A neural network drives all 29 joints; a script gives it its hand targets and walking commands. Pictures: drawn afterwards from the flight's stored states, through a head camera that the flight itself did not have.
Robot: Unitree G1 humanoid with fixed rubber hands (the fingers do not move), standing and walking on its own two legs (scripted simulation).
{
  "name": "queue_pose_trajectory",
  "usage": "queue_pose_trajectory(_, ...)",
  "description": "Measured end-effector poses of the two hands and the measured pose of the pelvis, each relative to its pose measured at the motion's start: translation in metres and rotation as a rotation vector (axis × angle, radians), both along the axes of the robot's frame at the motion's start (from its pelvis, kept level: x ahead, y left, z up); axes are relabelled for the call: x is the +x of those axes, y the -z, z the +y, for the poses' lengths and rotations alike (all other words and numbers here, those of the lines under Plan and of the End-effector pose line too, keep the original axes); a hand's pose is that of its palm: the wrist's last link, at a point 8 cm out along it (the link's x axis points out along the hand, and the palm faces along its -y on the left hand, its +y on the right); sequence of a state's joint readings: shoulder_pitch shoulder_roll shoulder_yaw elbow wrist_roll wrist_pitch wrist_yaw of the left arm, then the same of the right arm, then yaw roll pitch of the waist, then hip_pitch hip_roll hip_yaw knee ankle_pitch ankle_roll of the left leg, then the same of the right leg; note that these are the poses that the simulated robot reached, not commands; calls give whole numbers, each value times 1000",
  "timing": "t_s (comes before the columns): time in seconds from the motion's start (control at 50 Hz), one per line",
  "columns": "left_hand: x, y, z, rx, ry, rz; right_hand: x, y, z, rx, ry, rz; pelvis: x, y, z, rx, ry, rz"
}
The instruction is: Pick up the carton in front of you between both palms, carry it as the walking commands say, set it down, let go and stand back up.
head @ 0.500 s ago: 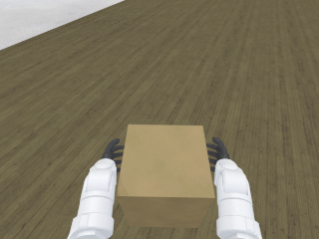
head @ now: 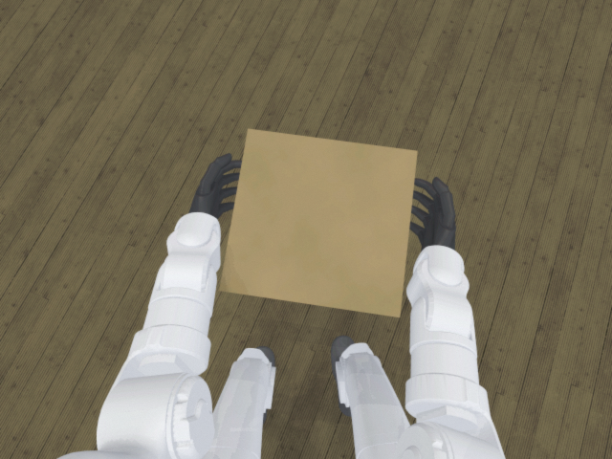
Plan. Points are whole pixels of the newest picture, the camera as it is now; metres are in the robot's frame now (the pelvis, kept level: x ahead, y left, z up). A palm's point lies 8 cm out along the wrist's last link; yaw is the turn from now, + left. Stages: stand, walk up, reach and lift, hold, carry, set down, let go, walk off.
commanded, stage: set down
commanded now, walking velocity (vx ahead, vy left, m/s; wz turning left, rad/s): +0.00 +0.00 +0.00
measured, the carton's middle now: (319, 233) +0.40 -0.02 -0.16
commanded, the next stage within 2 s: none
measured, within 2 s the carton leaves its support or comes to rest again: rests again in 1.84 s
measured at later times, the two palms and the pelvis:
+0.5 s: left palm (244, 203) +0.47 +0.10 -0.22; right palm (420, 236) +0.40 -0.19 -0.20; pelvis -0.01 +0.02 -0.12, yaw +0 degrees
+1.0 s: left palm (269, 204) +0.51 +0.07 -0.37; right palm (407, 247) +0.41 -0.21 -0.36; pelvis -0.04 +0.01 -0.24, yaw +0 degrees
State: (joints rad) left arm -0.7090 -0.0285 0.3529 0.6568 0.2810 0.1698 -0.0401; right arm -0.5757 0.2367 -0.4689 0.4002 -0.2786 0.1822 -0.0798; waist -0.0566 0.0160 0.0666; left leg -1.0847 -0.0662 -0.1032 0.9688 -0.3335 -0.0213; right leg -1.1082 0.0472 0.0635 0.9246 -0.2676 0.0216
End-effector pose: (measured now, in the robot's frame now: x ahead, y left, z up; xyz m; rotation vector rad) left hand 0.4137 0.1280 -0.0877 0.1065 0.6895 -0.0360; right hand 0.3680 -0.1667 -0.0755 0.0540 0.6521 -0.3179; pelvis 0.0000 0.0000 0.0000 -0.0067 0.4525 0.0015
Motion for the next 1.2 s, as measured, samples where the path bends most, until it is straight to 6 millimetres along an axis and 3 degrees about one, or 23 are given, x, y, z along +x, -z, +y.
queue_pose_trajectory(0.16,27,32,-6,-48,-6,-20,19,33,-5,27,48,-36,3,45,11,-4,0,155)
queue_pose_trajectory(0.34,42,79,-17,-40,22,27,28,76,-15,13,62,14,4,82,18,-7,1,261)
queue_pose_trajectory(0.76,75,214,-44,-12,112,34,39,214,-36,19,131,24,-28,189,15,-16,-8,373)
queue_pose_trajectory(1.2,110,347,-70,34,210,72,51,350,-56,12,182,78,-47,278,15,-33,-9,350)
